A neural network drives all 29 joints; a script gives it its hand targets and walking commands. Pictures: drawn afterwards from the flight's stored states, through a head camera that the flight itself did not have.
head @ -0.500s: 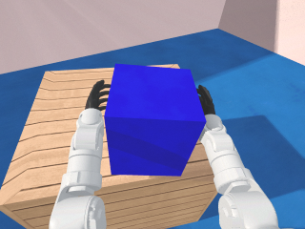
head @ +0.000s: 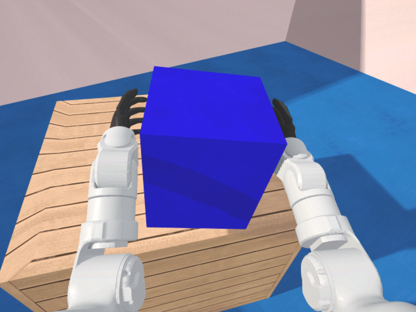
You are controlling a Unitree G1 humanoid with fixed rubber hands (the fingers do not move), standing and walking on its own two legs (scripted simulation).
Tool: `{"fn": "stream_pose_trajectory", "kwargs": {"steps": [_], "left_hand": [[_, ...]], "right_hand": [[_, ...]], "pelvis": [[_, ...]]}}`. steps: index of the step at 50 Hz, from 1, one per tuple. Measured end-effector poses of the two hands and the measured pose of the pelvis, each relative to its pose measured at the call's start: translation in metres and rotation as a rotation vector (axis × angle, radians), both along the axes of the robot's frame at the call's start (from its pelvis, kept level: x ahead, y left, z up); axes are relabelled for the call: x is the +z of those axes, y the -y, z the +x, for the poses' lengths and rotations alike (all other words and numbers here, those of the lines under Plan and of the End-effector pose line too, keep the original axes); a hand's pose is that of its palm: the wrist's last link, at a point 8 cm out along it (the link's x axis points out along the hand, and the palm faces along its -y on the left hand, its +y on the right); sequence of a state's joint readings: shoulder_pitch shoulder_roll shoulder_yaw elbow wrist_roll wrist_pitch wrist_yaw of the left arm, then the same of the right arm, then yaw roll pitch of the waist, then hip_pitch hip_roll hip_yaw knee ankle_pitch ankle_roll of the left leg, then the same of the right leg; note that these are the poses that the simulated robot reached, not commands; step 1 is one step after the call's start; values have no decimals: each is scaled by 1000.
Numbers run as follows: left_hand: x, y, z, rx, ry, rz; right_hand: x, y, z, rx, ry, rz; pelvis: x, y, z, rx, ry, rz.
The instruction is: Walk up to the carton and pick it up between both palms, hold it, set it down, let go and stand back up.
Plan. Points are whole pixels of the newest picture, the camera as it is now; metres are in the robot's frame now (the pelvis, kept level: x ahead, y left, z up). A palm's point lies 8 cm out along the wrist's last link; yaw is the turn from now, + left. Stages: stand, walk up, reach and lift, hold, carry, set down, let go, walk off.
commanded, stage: reach and lift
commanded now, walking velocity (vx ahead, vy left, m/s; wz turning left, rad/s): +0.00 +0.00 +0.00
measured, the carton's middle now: (202, 152) +0.39 +0.00 +0.14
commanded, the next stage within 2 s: hold in 0.68 s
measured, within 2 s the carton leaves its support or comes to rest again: neither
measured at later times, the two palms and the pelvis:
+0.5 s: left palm (122, 124) +0.39 +0.14 +0.21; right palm (285, 129) +0.38 -0.16 +0.20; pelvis +0.01 +0.00 +0.00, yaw +0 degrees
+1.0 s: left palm (117, 115) +0.38 +0.14 +0.23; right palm (289, 119) +0.38 -0.16 +0.22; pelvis +0.00 +0.00 +0.00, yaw +0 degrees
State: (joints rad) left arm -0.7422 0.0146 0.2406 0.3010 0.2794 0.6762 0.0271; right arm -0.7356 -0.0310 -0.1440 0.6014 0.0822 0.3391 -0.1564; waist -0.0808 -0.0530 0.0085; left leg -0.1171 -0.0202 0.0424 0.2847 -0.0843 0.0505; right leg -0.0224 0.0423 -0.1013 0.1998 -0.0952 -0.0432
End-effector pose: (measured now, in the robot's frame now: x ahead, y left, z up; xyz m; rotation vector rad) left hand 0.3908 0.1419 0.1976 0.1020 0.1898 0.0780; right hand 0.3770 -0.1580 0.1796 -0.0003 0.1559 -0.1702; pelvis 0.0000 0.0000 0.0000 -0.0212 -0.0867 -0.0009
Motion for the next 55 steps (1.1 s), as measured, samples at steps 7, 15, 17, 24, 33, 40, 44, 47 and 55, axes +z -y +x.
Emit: {"fn": "stream_pose_trajectory", "kwargs": {"steps": [7, 15, 17, 24, 33, 40, 44, 47, 55], "left_hand": [[7, 0, 3, 4, 0, 5], [7, -1, 8, 9, -2, -6], [7, -1, 8, 8, 1, -11], [12, 0, 4, 6, 19, -18], [23, 3, -3, 10, 30, -41], [30, 1, -8, 15, 30, -45], [32, 0, -7, 19, 24, -42], [35, -1, -7, 20, 30, -44], [35, -3, -5, 17, 29, -62]], "right_hand": [[8, 0, 4, 2, 1, 13], [12, 0, 10, 8, -1, -3], [13, 0, 11, 7, 3, -6], [19, 1, 7, 5, 22, -4], [30, 3, 1, 5, 34, 4], [37, 2, -1, 9, 35, 16], [39, 1, 1, 13, 29, 21], [42, 0, 2, 15, 35, 20], [48, -2, 4, 13, 33, 11]], "pelvis": [[0, -4, 1, -4, -5, -1], [1, -5, 6, -5, -4, -1], [1, -4, 8, -3, -5, -1], [1, -3, 12, -2, 1, 0], [1, -1, 9, -6, 18, 1], [1, 1, 3, -6, 24, 2], [0, 2, 1, -4, 19, 3], [0, 2, 1, -2, 15, 3], [0, 5, 3, 1, 10, 3]]}}
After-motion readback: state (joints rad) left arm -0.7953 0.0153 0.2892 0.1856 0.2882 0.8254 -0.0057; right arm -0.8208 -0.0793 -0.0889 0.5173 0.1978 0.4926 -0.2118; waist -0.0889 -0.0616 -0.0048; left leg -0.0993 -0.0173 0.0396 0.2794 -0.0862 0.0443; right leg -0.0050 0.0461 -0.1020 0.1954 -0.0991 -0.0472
